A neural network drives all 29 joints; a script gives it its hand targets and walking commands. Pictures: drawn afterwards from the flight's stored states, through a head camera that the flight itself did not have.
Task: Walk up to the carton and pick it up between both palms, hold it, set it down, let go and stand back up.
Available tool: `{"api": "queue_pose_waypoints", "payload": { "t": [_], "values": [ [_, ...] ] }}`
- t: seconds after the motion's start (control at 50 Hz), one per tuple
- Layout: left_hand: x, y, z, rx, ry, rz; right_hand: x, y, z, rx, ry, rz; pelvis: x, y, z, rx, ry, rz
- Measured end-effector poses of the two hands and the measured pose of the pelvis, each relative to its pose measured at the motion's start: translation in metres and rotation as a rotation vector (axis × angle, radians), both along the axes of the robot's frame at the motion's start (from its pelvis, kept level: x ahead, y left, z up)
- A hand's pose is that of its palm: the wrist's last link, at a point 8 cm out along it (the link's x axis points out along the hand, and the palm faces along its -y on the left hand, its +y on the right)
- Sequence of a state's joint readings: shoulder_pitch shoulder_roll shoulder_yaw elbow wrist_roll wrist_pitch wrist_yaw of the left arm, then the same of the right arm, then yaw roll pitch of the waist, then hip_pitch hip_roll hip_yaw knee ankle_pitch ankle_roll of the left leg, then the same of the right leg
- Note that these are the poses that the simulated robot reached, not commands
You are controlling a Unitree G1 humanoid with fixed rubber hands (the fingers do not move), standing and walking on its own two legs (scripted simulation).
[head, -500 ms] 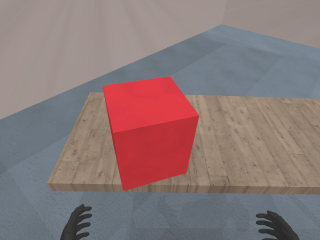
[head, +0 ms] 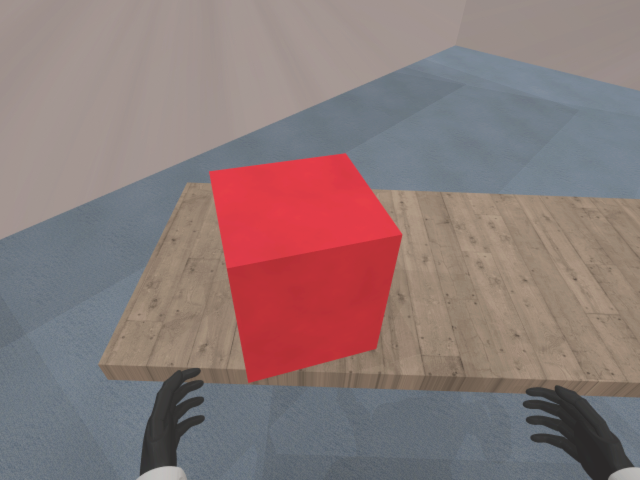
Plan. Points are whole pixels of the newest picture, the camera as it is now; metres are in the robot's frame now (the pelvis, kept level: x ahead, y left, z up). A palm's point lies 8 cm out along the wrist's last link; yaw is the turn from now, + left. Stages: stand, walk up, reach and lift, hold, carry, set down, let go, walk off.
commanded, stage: reach and lift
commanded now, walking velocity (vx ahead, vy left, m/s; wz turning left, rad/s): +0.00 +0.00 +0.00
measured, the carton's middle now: (298, 265) +0.44 +0.06 +0.04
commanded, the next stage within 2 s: none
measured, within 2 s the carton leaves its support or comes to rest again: neither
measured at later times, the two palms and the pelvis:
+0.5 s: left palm (188, 407) +0.20 +0.15 +0.07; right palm (602, 436) +0.21 -0.31 +0.02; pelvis +0.00 +0.00 +0.00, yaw +0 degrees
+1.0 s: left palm (192, 359) +0.24 +0.15 +0.10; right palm (567, 371) +0.27 -0.28 +0.05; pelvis +0.01 +0.00 +0.00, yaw +0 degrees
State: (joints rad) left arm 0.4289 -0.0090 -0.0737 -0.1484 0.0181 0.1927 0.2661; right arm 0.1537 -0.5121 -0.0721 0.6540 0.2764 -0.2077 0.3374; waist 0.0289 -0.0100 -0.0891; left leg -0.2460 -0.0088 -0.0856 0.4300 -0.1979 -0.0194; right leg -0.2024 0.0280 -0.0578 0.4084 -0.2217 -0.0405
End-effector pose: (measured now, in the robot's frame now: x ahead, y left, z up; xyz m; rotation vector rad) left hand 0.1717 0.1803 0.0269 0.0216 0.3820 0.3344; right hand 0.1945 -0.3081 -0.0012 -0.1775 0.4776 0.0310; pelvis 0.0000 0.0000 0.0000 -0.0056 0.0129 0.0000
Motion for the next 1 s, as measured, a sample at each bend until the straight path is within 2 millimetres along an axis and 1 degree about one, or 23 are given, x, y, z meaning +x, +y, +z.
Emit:
{"api": "queue_pose_waypoints", "payload": {
  "t": [0.12, 0.28, 0.4, 0.52, 0.6, 0.68, 0.78, 1.0],
  "values": [
    [0.006, -0.014, 0.011, -0.019, -0.048, 0.004, -0.003, -0.007, 0.005, 0.010, -0.016, -0.013, -0.001, 0.000, 0.000, 0.000, -0.001, 0.000],
    [0.016, -0.026, 0.028, -0.043, -0.122, 0.009, 0.003, -0.006, 0.017, 0.020, -0.084, 0.001, -0.002, -0.002, 0.000, 0.002, -0.003, 0.000],
    [0.022, -0.026, 0.034, -0.042, -0.149, 0.025, 0.009, -0.002, 0.022, 0.024, -0.104, 0.020, -0.002, -0.002, 0.000, 0.002, -0.003, 0.000],
    [0.033, -0.026, 0.041, -0.038, -0.165, 0.024, 0.015, 0.003, 0.022, 0.028, -0.097, 0.039, -0.001, -0.002, 0.000, 0.002, -0.001, 0.000],
    [0.042, -0.028, 0.046, -0.037, -0.175, 0.012, 0.023, 0.006, 0.030, 0.026, -0.125, 0.051, 0.001, -0.002, 0.000, 0.002, 0.004, 0.000],
    [0.049, -0.029, 0.047, -0.032, -0.157, 0.005, 0.027, 0.006, 0.028, 0.028, -0.103, 0.038, 0.003, -0.002, 0.000, 0.003, 0.010, 0.000],
    [0.057, -0.029, 0.054, -0.033, -0.163, 0.008, 0.040, 0.012, 0.036, 0.023, -0.129, 0.041, 0.007, -0.003, 0.001, 0.003, 0.018, 0.000],
    [0.068, -0.026, 0.073, -0.040, -0.183, 0.015, 0.076, 0.029, 0.054, 0.026, -0.176, 0.056, 0.010, -0.002, 0.002, 0.004, 0.027, 0.001]
  ]
}}
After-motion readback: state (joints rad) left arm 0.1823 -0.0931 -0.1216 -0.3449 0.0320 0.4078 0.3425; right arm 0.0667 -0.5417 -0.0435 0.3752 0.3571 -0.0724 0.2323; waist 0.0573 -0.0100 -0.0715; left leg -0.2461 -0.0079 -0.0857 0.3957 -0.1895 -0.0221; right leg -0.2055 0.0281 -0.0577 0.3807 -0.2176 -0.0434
